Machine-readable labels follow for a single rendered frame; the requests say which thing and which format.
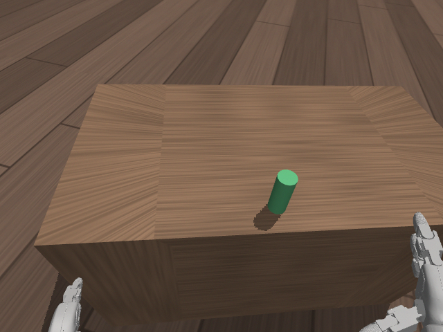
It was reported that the right robot hand can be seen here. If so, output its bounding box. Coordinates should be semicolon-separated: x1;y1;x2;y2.
359;212;443;332

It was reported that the can can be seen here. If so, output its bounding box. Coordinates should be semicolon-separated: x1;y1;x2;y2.
268;169;298;214

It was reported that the left robot hand can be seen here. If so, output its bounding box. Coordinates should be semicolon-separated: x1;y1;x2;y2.
48;277;83;332

